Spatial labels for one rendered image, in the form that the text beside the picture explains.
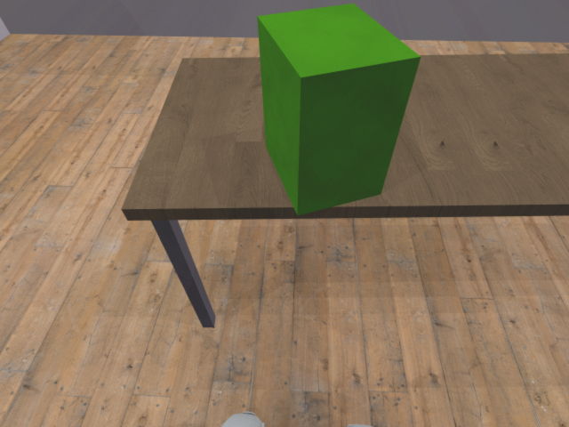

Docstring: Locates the carton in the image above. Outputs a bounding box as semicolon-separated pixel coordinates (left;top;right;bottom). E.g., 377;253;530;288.
257;4;421;216

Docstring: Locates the table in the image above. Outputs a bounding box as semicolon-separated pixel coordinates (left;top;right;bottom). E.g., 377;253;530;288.
121;53;569;327

